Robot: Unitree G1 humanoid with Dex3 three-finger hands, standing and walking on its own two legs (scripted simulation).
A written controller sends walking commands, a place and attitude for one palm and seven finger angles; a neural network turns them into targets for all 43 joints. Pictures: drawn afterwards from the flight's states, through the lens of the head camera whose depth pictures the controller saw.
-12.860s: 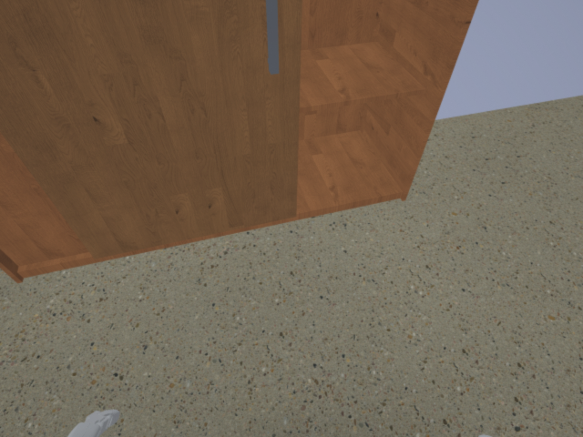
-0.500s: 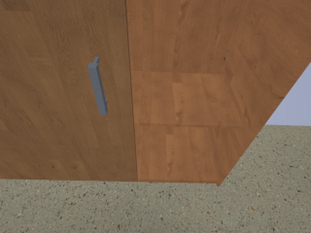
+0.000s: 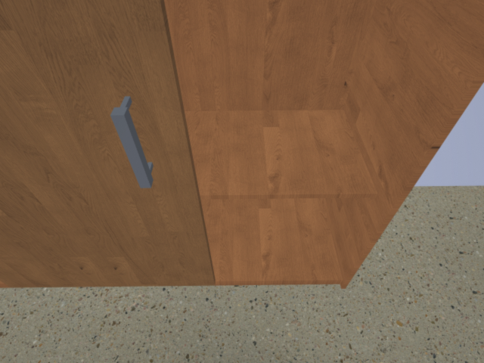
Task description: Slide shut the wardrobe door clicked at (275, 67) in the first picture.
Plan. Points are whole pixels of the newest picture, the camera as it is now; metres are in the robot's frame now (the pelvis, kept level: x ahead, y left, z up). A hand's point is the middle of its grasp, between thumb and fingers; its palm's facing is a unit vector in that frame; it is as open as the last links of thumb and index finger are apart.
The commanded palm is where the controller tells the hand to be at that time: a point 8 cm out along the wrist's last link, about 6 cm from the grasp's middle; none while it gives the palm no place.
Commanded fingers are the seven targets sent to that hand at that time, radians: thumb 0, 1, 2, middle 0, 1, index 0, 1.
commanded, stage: look again from close up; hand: left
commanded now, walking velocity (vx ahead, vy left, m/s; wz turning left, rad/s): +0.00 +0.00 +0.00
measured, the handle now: (137, 144) +0.49 +0.25 +0.08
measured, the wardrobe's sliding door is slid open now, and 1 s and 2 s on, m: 0.54 0.54 0.54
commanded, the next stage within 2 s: raise the hand with hooked fingers in 1.42 s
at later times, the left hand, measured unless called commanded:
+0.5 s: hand out of the picture -0.05 +0.22 -0.17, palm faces +0.01 -0.98 -0.21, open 7.4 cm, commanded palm none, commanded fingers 0.00 0.90 0.90 -0.20 -0.30 -0.20 -0.30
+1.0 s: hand out of the picture -0.02 +0.20 -0.18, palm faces -0.01 -0.98 -0.18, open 7.3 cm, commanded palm none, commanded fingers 0.00 0.90 0.90 -0.20 -0.30 -0.20 -0.30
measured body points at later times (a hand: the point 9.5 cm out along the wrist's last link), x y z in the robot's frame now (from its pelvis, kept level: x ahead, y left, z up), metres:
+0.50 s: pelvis -0.04 +0.05 +0.00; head -0.04 +0.03 +0.44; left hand -0.05 +0.27 -0.16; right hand -0.04 -0.17 -0.17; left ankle -0.04 +0.14 -0.74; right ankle -0.02 -0.08 -0.74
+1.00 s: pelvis -0.01 +0.04 +0.00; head +0.00 +0.03 +0.45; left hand -0.02 +0.25 -0.16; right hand -0.02 -0.17 -0.17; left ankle -0.04 +0.14 -0.74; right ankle -0.02 -0.08 -0.74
